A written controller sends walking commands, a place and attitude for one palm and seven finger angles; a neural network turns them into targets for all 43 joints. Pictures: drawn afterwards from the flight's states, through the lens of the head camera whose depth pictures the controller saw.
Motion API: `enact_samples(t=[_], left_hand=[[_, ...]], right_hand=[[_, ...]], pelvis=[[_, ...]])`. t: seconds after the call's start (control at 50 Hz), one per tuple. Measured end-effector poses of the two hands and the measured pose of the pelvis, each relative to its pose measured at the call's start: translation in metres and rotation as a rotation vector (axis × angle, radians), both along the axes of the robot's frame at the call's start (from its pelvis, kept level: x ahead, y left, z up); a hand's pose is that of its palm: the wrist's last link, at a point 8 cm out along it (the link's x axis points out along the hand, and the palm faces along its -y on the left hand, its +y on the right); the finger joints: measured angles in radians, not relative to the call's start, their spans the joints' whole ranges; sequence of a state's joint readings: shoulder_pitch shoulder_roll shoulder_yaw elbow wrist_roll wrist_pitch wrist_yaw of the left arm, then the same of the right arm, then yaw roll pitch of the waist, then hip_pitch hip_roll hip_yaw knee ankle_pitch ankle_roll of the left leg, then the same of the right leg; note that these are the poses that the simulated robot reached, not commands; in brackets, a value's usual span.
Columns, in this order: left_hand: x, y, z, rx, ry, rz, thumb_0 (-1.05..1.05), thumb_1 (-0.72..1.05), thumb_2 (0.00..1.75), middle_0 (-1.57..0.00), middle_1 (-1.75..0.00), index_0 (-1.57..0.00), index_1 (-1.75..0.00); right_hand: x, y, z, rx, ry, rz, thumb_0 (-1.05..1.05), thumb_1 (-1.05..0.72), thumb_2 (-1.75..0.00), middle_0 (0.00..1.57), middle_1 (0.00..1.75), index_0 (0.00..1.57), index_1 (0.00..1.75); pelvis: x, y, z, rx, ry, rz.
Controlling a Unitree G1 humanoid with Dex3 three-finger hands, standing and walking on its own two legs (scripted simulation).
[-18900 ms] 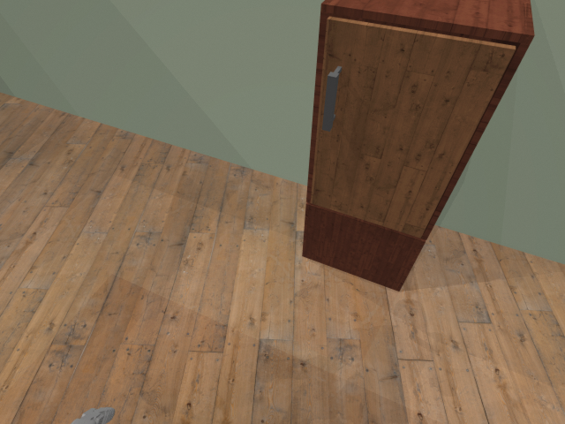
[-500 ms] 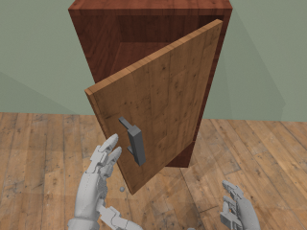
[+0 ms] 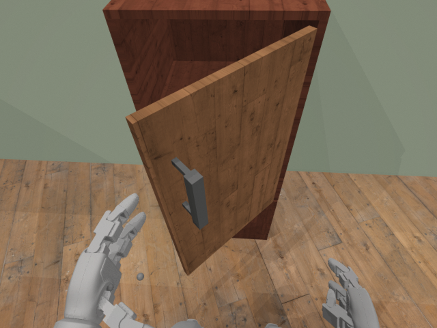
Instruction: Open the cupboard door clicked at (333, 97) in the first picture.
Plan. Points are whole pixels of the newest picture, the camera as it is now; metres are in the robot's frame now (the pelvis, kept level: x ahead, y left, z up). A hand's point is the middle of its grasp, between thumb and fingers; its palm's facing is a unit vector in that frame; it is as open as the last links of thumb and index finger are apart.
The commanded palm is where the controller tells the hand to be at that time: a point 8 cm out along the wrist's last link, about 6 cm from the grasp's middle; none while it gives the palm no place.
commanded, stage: draw the hand back to the body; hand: left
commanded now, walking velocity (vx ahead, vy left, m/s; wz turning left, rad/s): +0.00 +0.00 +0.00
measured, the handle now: (190, 194) +0.32 +0.08 +0.09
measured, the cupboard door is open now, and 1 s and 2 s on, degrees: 45 45 45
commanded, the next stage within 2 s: step back with the hand held close in 1.44 s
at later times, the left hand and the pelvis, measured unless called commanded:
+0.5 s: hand (71, 254) +0.19 +0.20 +0.15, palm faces +0.16 -0.95 -0.27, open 15.4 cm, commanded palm +0.15 +0.25 +0.17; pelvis +0.01 +0.02 +0.03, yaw +0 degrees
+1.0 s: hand out of the picture +0.21 +0.28 +0.21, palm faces +0.41 -0.82 -0.39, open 9.8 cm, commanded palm +0.16 +0.32 +0.24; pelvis +0.02 +0.03 +0.07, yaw -1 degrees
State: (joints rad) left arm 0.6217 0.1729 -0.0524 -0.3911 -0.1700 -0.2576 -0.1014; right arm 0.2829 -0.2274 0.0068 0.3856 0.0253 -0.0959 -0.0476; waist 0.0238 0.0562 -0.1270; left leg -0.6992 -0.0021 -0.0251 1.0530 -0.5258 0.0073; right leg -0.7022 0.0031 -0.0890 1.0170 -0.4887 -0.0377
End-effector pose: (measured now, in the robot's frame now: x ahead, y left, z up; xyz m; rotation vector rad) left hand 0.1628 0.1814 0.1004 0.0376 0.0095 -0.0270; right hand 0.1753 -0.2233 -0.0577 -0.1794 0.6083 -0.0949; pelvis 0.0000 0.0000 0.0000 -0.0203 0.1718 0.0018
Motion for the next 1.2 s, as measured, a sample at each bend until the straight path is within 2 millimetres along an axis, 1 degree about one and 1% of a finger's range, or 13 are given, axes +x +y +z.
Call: enact_samples(t=[0.1, 0.18, 0.28, 0.38, 0.44, 0.52, 0.62, 0.8, 0.92, 1.1, 1.14, 1.2], left_hand=[[0.003, 0.015, 0.016, 0.009, -0.023, 0.028, -0.01, -0.5, 0.3, -0.15, -0.3, -0.16, -0.3], [0.002, 0.024, 0.024, 0.01, -0.018, 0.028, -0.01, -0.5, 0.3, -0.15, -0.3, -0.15, -0.3], [0.0, 0.037, 0.033, 0.017, -0.008, 0.032, -0.01, -0.5, 0.3, -0.15, -0.3, -0.16, -0.3], [-0.003, 0.049, 0.046, 0.027, -0.029, 0.043, -0.01, -0.47, 0.32, -0.15, -0.3, -0.16, -0.3], [-0.002, 0.059, 0.056, 0.161, -0.019, 0.106, -0.01, -0.42, 0.34, -0.16, -0.3, -0.16, -0.3], [-0.003, 0.074, 0.067, 0.256, 0.003, 0.209, -0.01, -0.31, 0.38, -0.16, -0.31, -0.16, -0.3], [-0.004, 0.089, 0.076, 0.301, 0.019, 0.281, -0.01, -0.16, 0.45, -0.17, -0.31, -0.17, -0.3], [0.002, 0.114, 0.105, 0.36, -0.049, 0.362, 0.0, 0.15, 0.58, -0.18, -0.31, -0.18, -0.3], [0.006, 0.126, 0.122, 0.386, -0.096, 0.404, 0.0, 0.35, 0.67, -0.19, -0.31, -0.19, -0.3], [0.008, 0.142, 0.144, 0.424, -0.165, 0.481, 0.01, 0.66, 0.8, -0.2, -0.31, -0.2, -0.3], [0.008, 0.144, 0.146, 0.423, -0.171, 0.495, 0.01, 0.72, 0.83, -0.2, -0.31, -0.21, -0.3], [0.009, 0.14, 0.144, 0.411, -0.161, 0.497, 0.01, 0.79, 0.86, -0.2, -0.31, -0.21, -0.3]], right_hand=[[-0.001, 0.01, 0.007, 0.02, -0.019, -0.004, 0.01, -0.91, -0.9, 0.2, 0.3, 0.2, 0.3], [-0.001, 0.017, 0.014, 0.024, -0.031, 0.0, 0.01, -0.91, -0.9, 0.2, 0.3, 0.2, 0.3], [0.004, 0.022, 0.022, 0.018, -0.049, 0.008, 0.01, -0.91, -0.9, 0.2, 0.3, 0.2, 0.3], [0.01, 0.027, 0.029, 0.011, -0.072, 0.022, 0.01, -0.91, -0.9, 0.2, 0.3, 0.2, 0.3], [0.013, 0.03, 0.034, -0.007, -0.067, 0.021, 0.01, -0.91, -0.9, 0.2, 0.3, 0.2, 0.3], [0.014, 0.036, 0.04, -0.009, -0.051, 0.017, 0.01, -0.91, -0.9, 0.2, 0.3, 0.2, 0.3], [0.014, 0.042, 0.044, -0.013, -0.022, 0.025, 0.01, -0.91, -0.9, 0.2, 0.3, 0.2, 0.3], [0.017, 0.047, 0.05, -0.018, 0.004, 0.043, 0.01, -0.91, -0.9, 0.2, 0.3, 0.2, 0.3], [0.022, 0.044, 0.054, -0.02, 0.012, 0.047, 0.01, -0.91, -0.9, 0.2, 0.3, 0.2, 0.3], [0.025, 0.035, 0.055, -0.025, 0.033, 0.04, 0.01, -0.91, -0.9, 0.2, 0.3, 0.2, 0.3], [0.025, 0.033, 0.054, -0.024, 0.039, 0.038, 0.01, -0.91, -0.9, 0.2, 0.3, 0.2, 0.3], [0.024, 0.029, 0.053, -0.023, 0.046, 0.035, 0.01, -0.91, -0.9, 0.2, 0.3, 0.2, 0.3]], pelvis=[[0.001, 0.004, 0.007, -0.005, -0.021, -0.002], [0.004, 0.009, 0.012, -0.008, -0.036, -0.002], [0.007, 0.014, 0.018, -0.012, -0.055, 0.0], [0.009, 0.018, 0.022, -0.017, -0.073, 0.005], [0.011, 0.02, 0.027, -0.015, -0.09, -0.002], [0.014, 0.024, 0.037, -0.014, -0.117, -0.005], [0.016, 0.028, 0.047, -0.01, -0.151, -0.008], [0.021, 0.032, 0.061, -0.003, -0.201, -0.012], [0.022, 0.032, 0.066, 0.0, -0.221, -0.017], [0.023, 0.026, 0.07, 0.003, -0.238, -0.02], [0.022, 0.025, 0.07, 0.003, -0.24, -0.02], [0.022, 0.023, 0.071, 0.004, -0.241, -0.021]])
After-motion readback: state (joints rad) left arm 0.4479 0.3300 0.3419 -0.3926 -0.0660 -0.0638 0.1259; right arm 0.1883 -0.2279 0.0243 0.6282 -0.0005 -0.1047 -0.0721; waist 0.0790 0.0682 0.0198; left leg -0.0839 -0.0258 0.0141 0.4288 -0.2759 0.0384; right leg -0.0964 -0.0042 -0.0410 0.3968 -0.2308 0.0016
